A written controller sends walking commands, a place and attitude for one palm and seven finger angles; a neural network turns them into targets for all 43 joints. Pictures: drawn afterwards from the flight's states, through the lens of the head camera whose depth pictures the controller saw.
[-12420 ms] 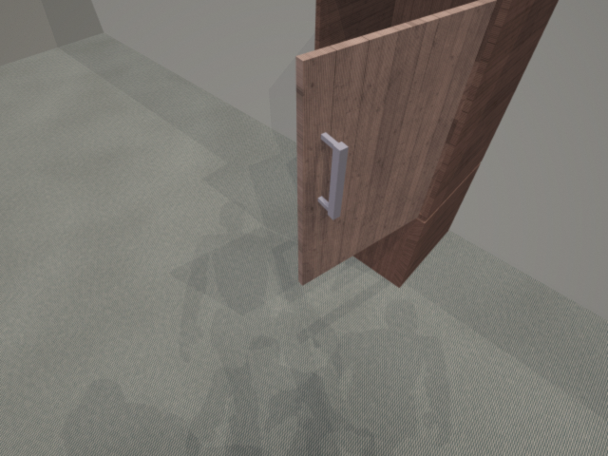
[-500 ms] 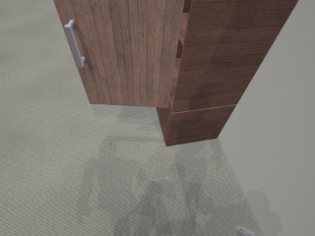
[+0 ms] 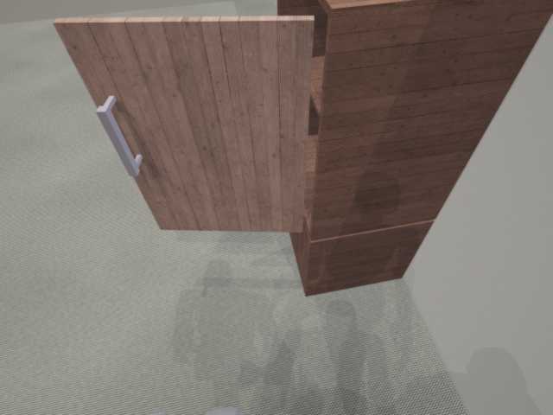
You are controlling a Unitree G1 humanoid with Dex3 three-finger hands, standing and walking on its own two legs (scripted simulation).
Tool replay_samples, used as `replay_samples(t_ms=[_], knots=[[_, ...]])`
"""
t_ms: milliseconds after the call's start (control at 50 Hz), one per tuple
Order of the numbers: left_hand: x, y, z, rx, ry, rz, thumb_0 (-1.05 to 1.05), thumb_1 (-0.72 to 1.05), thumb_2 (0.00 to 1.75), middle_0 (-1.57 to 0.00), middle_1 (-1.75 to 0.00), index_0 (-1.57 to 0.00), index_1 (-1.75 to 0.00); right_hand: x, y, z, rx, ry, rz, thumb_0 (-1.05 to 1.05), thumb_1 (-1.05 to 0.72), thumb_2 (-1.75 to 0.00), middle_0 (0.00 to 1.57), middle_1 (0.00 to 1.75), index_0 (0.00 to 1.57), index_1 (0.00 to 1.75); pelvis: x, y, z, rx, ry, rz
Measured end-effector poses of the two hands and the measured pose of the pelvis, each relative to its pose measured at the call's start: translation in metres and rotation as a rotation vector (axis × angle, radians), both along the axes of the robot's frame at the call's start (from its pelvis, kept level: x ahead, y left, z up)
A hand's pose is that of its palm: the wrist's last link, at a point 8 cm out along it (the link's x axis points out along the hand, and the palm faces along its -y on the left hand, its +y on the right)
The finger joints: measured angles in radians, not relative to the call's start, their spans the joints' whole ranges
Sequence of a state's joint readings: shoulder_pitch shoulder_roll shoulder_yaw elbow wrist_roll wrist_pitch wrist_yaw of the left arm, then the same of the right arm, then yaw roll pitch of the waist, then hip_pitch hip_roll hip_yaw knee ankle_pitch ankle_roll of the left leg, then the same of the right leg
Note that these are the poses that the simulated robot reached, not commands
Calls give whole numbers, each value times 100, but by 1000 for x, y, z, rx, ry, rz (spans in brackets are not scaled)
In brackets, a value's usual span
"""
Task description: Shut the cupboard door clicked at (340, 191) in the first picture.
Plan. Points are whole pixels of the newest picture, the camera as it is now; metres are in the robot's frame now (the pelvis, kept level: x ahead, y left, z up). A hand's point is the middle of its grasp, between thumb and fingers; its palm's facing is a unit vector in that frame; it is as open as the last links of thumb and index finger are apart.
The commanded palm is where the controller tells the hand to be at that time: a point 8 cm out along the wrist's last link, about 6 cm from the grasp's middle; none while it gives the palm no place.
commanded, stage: take the last steps up to it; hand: left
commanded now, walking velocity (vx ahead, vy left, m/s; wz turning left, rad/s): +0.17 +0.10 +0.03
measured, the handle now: (123, 138) +0.62 +0.35 +0.03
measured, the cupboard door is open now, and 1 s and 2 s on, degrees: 77 77 77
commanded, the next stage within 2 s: come to a stop and stand still in 0.06 s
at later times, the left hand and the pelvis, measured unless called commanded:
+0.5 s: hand out of the picture +0.10 +0.24 -0.19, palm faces +0.03 -0.98 -0.21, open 7.4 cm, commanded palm none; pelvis +0.09 +0.05 -0.01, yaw -2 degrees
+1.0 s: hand out of the picture +0.12 +0.18 -0.18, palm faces +0.00 -0.98 -0.19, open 7.2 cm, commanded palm none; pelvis +0.07 +0.00 +0.00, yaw -2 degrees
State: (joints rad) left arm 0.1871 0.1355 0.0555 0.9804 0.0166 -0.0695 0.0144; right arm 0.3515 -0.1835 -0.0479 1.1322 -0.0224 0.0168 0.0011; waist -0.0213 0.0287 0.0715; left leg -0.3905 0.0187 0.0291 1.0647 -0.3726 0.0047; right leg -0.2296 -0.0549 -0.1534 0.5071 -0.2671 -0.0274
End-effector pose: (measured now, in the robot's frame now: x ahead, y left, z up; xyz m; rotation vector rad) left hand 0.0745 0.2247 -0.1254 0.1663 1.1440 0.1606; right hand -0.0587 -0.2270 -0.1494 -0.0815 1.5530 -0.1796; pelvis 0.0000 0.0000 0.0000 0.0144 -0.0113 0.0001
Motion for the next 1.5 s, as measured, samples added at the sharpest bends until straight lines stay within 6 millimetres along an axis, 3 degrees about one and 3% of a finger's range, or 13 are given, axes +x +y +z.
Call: replay_samples(t_ms=[160,280,340,420,520,640,700,800,860,960,1120,1280,1500], knots=[[-17,20,-2,-13,162,54,-1,94,90,-20,-30,-20,-30,120,12,13,-4,-167,68,0,-91,-90,20,30,20,30,49,14,10,6,21,20],[-28,40,-30,-59,305,105,0,92,90,-20,-30,-20,-30,213,41,7,-49,-306,142,0,-92,-90,20,30,20,30,89,46,-8,-28,10,9],[-23,50,-40,-55,356,104,0,92,90,-20,-30,-20,-30,243,56,10,-66,-345,154,0,-92,-90,20,30,20,30,98,52,-12,-3,7,-3],[-5,59,-36,-44,355,85,0,92,90,-20,-30,-20,-30,261,67,15,-69,-378,146,0,-91,-90,20,30,20,30,96,56,-8,-13,15,-18],[26,68,-28,-7,274,48,0,91,90,-20,-30,-19,-30,252,59,15,-69,-380,111,0,-91,-90,20,30,20,30,86,50,-5,-21,24,-44],[54,58,-15,44,146,4,0,91,90,-20,-30,-19,-30,211,23,2,-67,-322,66,0,-90,-90,20,30,20,30,73,30,-9,-19,20,-40],[53,45,-14,67,114,-9,0,91,90,-20,-30,-19,-30,185,2,-7,-60,-270,36,0,-91,-90,20,30,20,30,68,16,-13,-2,12,-31],[44,18,-7,31,142,-25,0,91,90,-20,-30,-19,-30,147,-17,2,-66,-173,2,0,-91,-90,20,30,20,30,71,6,-2,5,15,-31],[43,6,-12,5,161,-33,0,92,90,-20,-30,-20,-30,129,-19,7,-78,-135,-11,0,-91,-90,20,30,20,30,73,2,1,2,22,-34],[39,2,-24,-27,183,-13,1,94,90,-20,-30,-20,-30,109,-8,8,-82,-76,4,0,-91,-90,20,30,20,30,74,-1,-2,-18,21,-25],[24,-2,-19,-35,222,3,0,94,90,-20,-30,-20,-30,110,16,8,-24,-81,17,0,-91,-90,20,30,20,30,75,-3,5,-16,9,-30],[6,4,-17,-6,237,-31,0,92,90,-20,-30,-20,-30,120,17,-1,-18,-179,28,2,-93,-90,20,30,20,30,71,9,-2,-22,10,-41],[6,14,-14,-4,215,-30,0,91,90,-20,-30,-20,-30,123,21,0,-20,-199,53,1,-93,-90,20,30,20,30,68,15,0,-8,-4,-50]])
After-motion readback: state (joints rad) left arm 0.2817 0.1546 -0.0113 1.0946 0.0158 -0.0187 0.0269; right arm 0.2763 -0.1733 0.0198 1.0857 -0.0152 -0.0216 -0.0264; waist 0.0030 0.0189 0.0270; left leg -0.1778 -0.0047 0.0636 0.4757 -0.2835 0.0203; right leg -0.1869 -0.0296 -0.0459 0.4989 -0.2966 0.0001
